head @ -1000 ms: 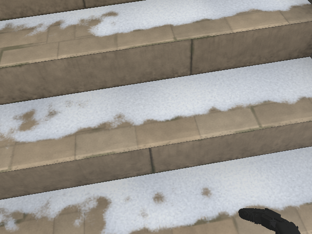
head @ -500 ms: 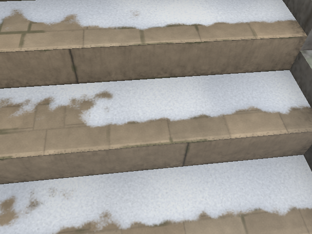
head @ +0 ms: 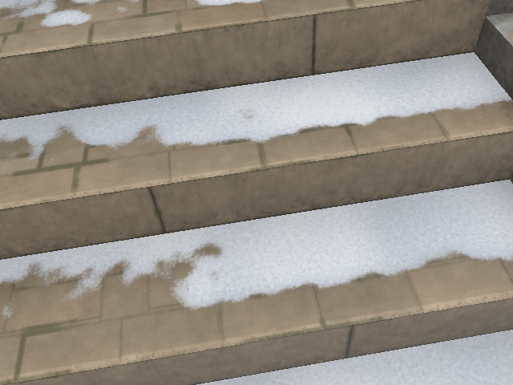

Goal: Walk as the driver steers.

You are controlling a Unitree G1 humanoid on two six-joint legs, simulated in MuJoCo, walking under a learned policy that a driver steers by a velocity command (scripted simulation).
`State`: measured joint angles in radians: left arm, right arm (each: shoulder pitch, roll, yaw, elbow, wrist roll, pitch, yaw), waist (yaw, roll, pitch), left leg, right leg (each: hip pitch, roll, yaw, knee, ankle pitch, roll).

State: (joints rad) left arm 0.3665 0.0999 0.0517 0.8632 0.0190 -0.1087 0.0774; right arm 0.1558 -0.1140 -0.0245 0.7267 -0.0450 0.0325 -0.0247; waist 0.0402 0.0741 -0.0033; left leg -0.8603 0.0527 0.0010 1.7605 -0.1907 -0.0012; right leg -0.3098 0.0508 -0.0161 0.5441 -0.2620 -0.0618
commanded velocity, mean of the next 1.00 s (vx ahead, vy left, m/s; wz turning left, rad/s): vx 0.27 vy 0.00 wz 0.02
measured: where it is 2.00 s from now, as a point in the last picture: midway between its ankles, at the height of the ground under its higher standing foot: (335, 220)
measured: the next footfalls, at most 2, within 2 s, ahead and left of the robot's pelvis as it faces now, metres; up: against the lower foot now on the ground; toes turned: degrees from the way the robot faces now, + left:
left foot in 0.14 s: +0.03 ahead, +0.17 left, +0.00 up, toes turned +3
right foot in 0.82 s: +0.30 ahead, -0.18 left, +0.17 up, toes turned -11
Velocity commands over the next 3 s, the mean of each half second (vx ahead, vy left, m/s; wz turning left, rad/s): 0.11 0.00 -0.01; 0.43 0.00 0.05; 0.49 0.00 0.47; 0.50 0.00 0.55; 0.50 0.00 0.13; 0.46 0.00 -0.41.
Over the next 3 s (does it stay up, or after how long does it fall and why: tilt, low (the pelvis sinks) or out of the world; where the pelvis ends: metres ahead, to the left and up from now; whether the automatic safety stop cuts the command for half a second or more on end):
stays up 1.22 0.26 0.67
